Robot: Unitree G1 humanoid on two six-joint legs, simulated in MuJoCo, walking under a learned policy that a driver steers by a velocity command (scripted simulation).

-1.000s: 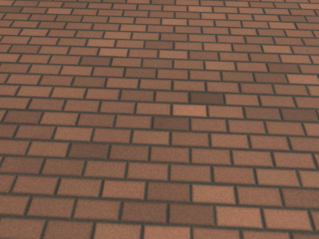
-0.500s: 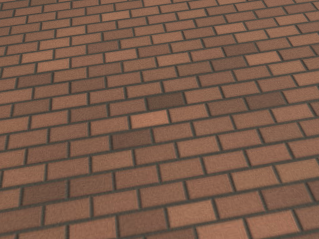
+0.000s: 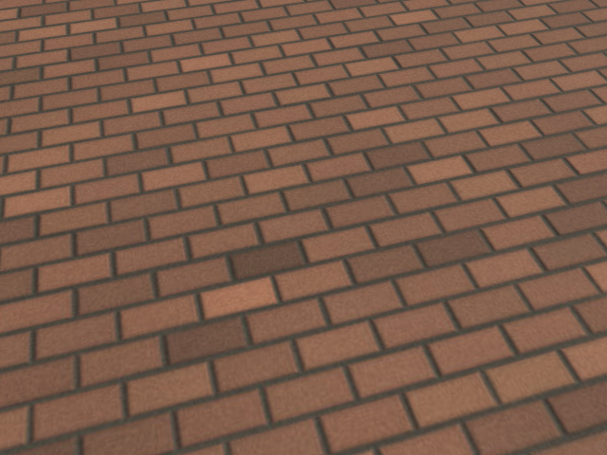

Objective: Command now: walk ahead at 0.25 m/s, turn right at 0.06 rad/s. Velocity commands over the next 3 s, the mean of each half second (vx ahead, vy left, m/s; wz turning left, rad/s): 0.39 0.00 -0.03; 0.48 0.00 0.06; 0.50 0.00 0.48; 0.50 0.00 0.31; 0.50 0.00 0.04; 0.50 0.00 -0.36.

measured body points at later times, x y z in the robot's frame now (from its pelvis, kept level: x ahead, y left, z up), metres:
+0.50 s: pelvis +0.17 +0.06 +0.01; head +0.18 +0.08 +0.46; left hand +0.27 +0.34 -0.11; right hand +0.25 -0.21 -0.10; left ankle +0.16 +0.14 -0.73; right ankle +0.17 -0.10 -0.65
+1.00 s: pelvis +0.44 +0.00 +0.01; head +0.47 -0.01 +0.46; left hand +0.55 +0.27 -0.10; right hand +0.53 -0.28 -0.12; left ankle +0.38 +0.15 -0.64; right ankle +0.49 -0.09 -0.73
